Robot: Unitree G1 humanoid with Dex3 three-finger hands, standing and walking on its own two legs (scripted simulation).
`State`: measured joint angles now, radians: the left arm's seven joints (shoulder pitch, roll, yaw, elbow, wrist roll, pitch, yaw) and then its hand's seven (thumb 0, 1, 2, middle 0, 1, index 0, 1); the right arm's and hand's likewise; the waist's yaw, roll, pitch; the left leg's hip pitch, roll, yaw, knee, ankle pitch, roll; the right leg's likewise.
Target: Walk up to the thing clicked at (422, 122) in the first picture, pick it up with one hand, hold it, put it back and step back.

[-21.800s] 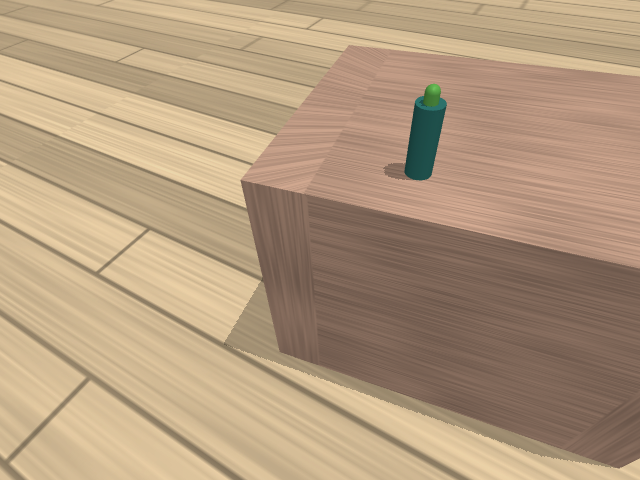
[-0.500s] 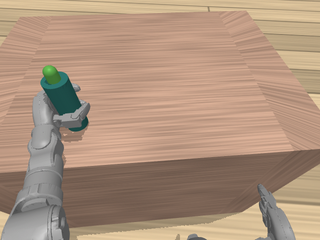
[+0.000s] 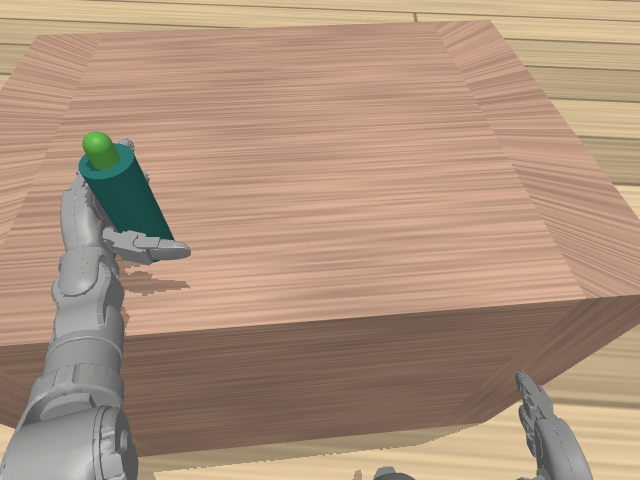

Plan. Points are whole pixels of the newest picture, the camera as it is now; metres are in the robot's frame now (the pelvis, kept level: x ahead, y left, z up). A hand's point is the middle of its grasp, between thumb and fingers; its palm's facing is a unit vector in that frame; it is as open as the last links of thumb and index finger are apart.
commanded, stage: withdraw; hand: left
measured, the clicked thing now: (128, 199) +0.46 +0.20 +0.12
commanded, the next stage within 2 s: rise in 0.38 s
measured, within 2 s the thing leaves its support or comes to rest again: neither
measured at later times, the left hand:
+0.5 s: hand (15, 133) +0.47 +0.27 +0.21, palm faces +0.19 -0.98 -0.03, open 17.7 cm
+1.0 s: hand out of the picture +0.37 +0.34 +0.20, palm faces +0.44 -0.83 -0.35, open 17.6 cm
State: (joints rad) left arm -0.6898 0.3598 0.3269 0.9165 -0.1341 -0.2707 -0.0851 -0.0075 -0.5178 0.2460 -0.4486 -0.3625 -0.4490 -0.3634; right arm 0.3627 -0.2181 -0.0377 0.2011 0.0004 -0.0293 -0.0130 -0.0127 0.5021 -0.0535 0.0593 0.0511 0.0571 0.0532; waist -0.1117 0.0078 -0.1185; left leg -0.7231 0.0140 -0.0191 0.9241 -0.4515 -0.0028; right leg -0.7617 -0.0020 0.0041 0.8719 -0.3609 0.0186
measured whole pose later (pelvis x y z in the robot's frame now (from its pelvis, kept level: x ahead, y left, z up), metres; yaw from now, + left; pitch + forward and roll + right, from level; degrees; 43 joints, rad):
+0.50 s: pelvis +0.01 +0.01 +0.02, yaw +0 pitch +11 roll -1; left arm -0.80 0.57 0.38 0.92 -0.16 -0.03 -0.21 -0.01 -0.61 0.02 -0.06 -0.04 -0.07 -0.03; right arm 0.33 -0.25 -0.05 0.39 0.06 -0.05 -0.06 -0.01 0.53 -0.05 0.06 0.05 0.06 0.05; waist -0.07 0.03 -0.15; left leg -0.57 0.01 -0.01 0.81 -0.42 0.00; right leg -0.60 0.00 0.01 0.75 -0.33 0.03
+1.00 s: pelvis +0.02 +0.00 +0.04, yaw +1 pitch +6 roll -1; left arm -0.37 0.56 0.40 0.52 -0.03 -0.02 -0.04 -0.01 -0.56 0.01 -0.06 -0.03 -0.05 -0.04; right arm 0.31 -0.24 -0.05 0.51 0.05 -0.07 -0.03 -0.01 0.53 -0.05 0.06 0.05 0.06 0.06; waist 0.01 0.06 -0.09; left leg -0.38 0.00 -0.03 0.64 -0.36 0.00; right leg -0.42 -0.01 -0.01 0.60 -0.28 0.02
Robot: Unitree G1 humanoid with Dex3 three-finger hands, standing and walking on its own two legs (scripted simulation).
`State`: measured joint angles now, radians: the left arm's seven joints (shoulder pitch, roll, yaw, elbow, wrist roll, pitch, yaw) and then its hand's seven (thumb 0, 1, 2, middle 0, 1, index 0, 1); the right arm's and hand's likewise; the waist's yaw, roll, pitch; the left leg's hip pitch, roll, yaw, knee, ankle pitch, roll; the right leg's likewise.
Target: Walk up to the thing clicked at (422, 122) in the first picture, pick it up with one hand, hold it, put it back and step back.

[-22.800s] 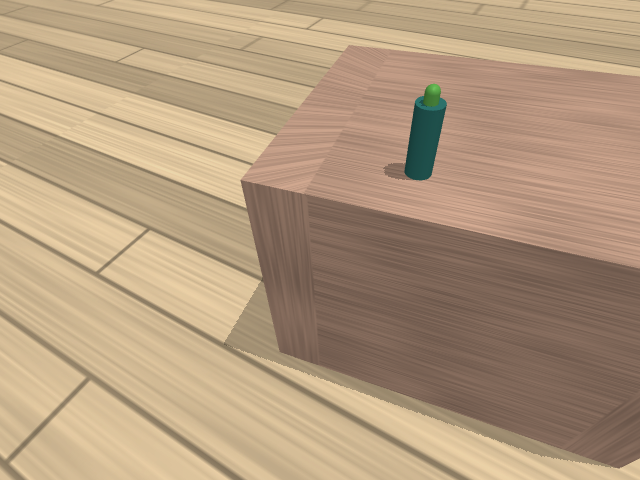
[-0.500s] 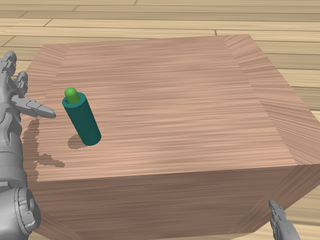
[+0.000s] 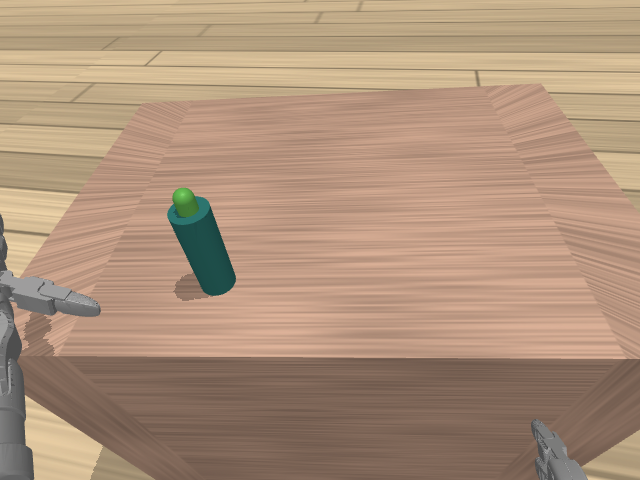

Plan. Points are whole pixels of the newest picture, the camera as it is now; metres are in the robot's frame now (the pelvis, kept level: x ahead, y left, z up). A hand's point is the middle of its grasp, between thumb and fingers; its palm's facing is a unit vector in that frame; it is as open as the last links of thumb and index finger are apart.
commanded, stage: sink last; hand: left
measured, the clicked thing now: (201, 241) +0.44 +0.19 +0.08
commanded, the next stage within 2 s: home in 0.70 s
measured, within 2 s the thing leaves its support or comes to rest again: neither
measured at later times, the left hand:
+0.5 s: hand (54, 454) +0.16 +0.23 +0.15, palm faces +0.34 -0.83 -0.44, open 17.5 cm
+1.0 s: hand (76, 460) +0.16 +0.23 +0.12, palm faces +0.32 -0.87 -0.39, open 17.6 cm
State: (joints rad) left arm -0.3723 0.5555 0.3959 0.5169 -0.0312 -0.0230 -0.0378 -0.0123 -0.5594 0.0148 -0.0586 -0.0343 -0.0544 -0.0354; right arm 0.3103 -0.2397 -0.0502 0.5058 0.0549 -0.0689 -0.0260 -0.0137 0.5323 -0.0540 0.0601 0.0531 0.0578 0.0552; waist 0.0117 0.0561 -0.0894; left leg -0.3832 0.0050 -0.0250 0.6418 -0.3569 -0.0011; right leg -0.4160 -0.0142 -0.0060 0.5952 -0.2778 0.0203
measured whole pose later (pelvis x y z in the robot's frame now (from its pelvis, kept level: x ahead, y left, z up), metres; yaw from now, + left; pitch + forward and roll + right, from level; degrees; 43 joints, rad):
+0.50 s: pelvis -0.01 -0.01 +0.00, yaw +2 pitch -1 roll +0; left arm 0.55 0.33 0.29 -0.41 -0.06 -0.19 0.02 -0.01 -0.55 0.02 -0.07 -0.06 -0.07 -0.05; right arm 0.28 -0.22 -0.16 0.55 0.02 -0.10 -0.07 -0.01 0.50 -0.05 0.06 0.05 0.06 0.06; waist 0.07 0.07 -0.01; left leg -0.24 -0.01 -0.05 0.58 -0.32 -0.01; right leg -0.28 -0.03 -0.03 0.58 -0.27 0.01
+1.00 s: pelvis -0.02 -0.01 +0.01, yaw +1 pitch -4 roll +0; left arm 0.50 0.29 0.26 -0.21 -0.05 -0.32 0.03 -0.01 -0.57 0.05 -0.06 -0.06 -0.06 -0.06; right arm 0.27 -0.22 -0.11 0.58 0.03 -0.16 -0.05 -0.01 0.22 -0.29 0.11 0.14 0.11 0.14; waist 0.05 0.04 0.05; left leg -0.16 0.00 -0.03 0.48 -0.26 -0.01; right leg -0.21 -0.03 -0.01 0.49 -0.21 0.01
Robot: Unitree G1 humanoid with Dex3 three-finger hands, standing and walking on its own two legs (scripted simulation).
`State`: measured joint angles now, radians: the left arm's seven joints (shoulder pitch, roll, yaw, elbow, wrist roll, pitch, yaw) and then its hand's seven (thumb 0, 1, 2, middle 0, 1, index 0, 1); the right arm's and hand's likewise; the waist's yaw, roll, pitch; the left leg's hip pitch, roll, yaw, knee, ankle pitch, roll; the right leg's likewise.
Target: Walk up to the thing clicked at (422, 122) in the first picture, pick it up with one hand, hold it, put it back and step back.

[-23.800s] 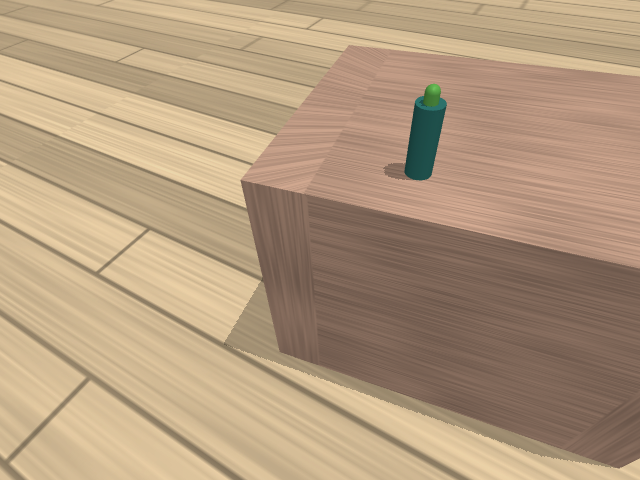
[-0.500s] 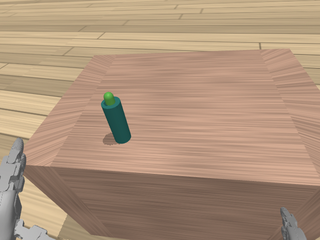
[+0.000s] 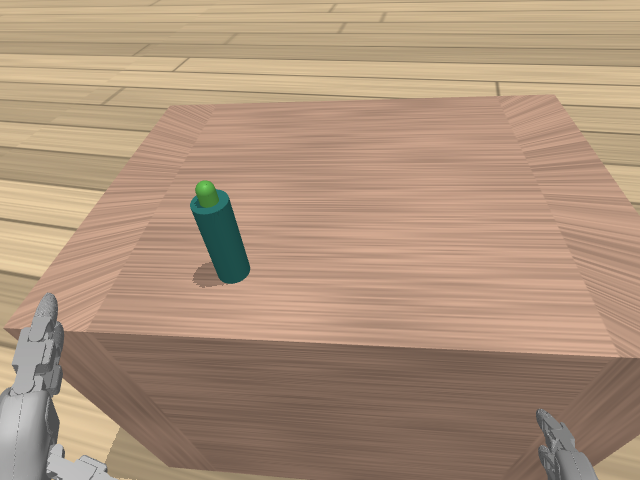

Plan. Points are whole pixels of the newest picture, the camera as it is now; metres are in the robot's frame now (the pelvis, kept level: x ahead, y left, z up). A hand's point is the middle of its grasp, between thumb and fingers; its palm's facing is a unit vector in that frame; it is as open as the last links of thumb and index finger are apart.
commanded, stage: home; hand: left
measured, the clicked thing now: (220, 231) +0.47 +0.19 +0.07
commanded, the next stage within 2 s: none
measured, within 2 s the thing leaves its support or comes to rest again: neither
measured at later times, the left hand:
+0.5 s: hand (221, 473) +0.19 +0.18 -0.10, palm faces +0.06 -0.98 -0.20, open 17.5 cm
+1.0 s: hand out of the picture +0.17 +0.21 -0.12, palm faces -0.06 -0.94 -0.32, open 17.5 cm
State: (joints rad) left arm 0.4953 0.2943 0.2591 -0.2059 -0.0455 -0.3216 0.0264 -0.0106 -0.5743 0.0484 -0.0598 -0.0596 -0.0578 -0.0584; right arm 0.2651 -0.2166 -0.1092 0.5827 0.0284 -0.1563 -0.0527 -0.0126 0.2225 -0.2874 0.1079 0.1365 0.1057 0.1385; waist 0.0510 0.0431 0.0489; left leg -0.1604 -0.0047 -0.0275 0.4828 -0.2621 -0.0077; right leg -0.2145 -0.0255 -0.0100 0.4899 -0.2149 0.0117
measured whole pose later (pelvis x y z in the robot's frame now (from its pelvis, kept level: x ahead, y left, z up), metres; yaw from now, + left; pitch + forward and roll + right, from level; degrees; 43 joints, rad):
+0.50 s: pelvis +0.02 +0.01 +0.00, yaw +0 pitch +0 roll +0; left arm 0.25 0.17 0.01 0.54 0.00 -0.13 0.05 -0.01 -0.56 0.05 -0.05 -0.06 -0.05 -0.05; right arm 0.18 -0.19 0.00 0.67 0.00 -0.12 -0.06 0.01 -0.86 -0.87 0.20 0.29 0.20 0.29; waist 0.01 -0.01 0.04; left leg -0.21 0.00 -0.02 0.49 -0.28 -0.01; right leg -0.26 -0.02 0.00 0.48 -0.22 0.02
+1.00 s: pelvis +0.02 +0.01 +0.00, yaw -1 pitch -1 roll +0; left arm 0.18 0.28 -0.02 0.77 0.04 -0.05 0.03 -0.01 -0.54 0.05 -0.06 -0.06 -0.05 -0.05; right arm 0.20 -0.28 -0.01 0.81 -0.03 -0.02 0.00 0.01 -0.90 -0.90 0.21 0.30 0.20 0.30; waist -0.01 0.01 0.01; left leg -0.19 -0.01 -0.01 0.51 -0.30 0.00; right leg -0.25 -0.03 0.00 0.52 -0.25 0.02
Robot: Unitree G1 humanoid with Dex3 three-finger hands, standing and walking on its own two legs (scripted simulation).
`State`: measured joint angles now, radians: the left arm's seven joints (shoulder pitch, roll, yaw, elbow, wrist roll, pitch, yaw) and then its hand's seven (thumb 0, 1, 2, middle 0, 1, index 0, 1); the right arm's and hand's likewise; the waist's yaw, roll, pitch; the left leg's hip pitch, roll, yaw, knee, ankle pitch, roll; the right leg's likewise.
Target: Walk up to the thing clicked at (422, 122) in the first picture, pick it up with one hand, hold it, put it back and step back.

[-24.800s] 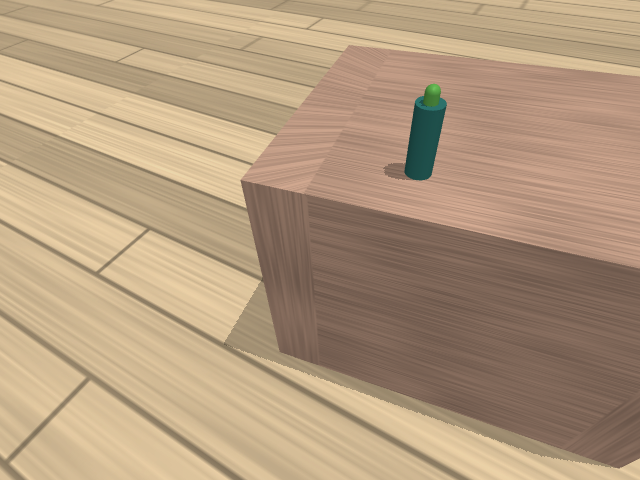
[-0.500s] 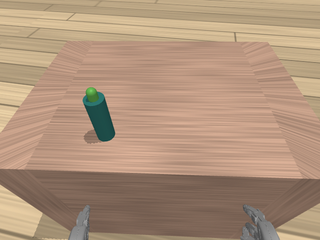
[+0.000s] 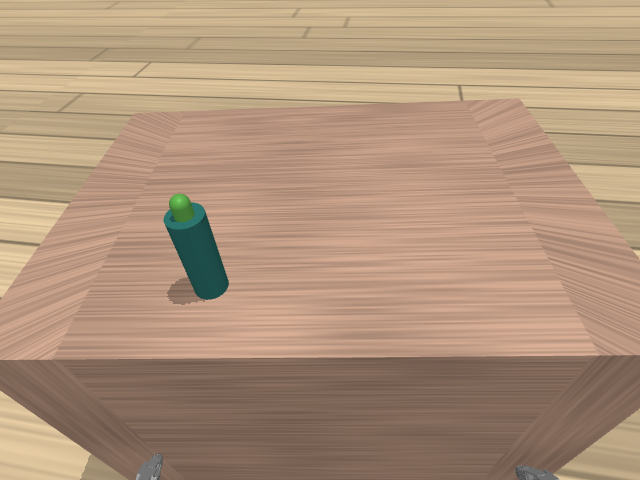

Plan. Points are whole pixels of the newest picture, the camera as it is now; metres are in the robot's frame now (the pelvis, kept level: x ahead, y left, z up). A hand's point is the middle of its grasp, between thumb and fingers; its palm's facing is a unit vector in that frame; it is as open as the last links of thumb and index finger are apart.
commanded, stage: home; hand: left
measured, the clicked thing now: (196, 246) +0.45 +0.19 +0.07
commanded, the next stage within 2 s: stand in 1.68 s
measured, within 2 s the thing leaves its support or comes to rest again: neither
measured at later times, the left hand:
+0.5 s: hand out of the picture +0.00 +0.25 -0.14, palm faces -0.04 -0.92 -0.38, open 17.5 cm
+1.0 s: hand out of the picture +0.06 +0.24 -0.14, palm faces -0.03 -0.93 -0.36, open 17.5 cm
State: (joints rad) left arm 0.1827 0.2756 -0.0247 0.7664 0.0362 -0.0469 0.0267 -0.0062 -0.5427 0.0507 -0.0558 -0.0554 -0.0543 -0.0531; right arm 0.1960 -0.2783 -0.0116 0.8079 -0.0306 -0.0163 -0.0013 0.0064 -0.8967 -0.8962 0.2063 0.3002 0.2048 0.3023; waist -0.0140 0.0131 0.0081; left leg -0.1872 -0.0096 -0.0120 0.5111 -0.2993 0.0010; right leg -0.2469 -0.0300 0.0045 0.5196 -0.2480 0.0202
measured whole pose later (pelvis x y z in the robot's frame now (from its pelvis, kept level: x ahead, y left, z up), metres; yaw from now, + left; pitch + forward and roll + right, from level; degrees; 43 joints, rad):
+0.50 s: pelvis -0.03 -0.01 +0.01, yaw +0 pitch -3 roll +1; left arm 0.21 0.37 -0.03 1.12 0.02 -0.01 -0.01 0.00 -0.56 0.04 -0.05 -0.05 -0.05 -0.05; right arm 0.21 -0.36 0.00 1.09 -0.02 0.01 0.02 0.00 -0.90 -0.90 0.20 0.30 0.20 0.30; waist 0.01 0.01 0.02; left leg -0.14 0.00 -0.03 0.38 -0.19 -0.01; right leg -0.20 -0.02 -0.01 0.40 -0.15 0.01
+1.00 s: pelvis -0.01 -0.01 +0.01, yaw +1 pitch -2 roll +0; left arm 0.11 0.35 -0.02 1.13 0.01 -0.01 0.00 0.00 -0.56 0.04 -0.05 -0.05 -0.05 -0.05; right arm 0.15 -0.36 0.01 1.09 -0.01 0.00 0.00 0.00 -0.90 -0.90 0.21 0.30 0.20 0.30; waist 0.00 0.02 0.04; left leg -0.11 0.01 -0.03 0.35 -0.20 -0.02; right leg -0.16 -0.01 -0.02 0.36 -0.16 0.00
